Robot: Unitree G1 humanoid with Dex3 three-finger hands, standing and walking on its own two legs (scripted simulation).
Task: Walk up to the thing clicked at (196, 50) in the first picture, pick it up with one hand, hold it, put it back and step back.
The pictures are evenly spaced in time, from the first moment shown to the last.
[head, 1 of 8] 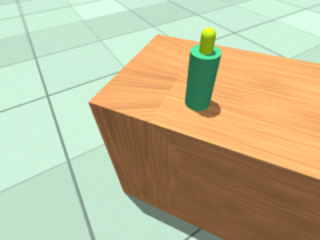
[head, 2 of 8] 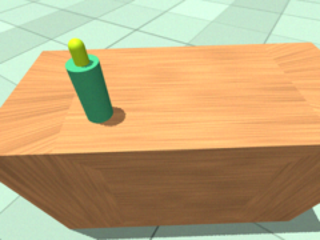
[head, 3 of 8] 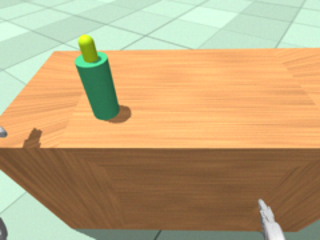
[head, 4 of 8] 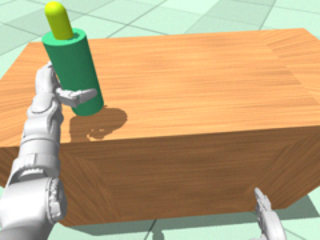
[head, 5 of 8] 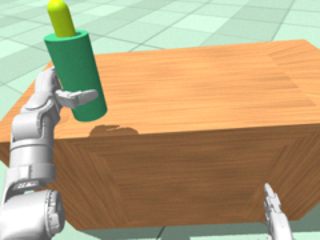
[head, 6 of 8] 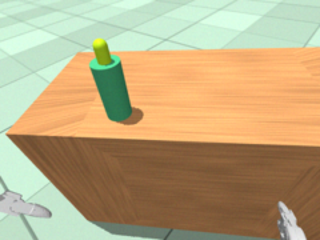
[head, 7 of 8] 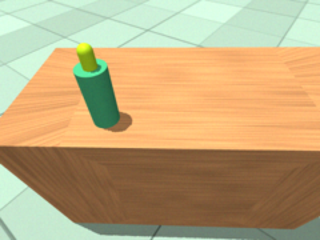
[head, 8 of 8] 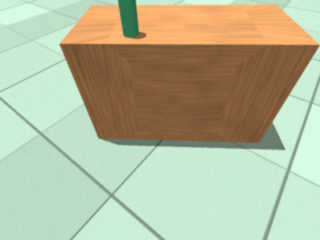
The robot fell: no
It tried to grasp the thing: yes
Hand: left
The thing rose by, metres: 0.22
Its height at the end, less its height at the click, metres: +0.00
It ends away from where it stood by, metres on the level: 0.04
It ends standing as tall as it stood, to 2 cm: yes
